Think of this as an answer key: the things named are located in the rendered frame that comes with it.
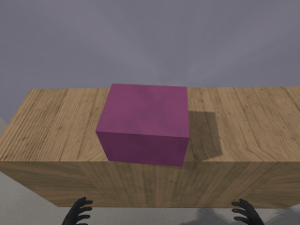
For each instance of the right robot hand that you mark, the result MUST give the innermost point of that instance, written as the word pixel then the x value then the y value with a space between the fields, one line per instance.
pixel 252 217

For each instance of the left robot hand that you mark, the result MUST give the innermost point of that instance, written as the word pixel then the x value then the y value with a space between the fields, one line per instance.
pixel 73 216

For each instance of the carton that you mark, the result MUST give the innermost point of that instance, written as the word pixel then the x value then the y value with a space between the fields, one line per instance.
pixel 145 124

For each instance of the pedestal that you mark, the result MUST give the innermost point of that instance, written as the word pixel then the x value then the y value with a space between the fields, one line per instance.
pixel 244 143

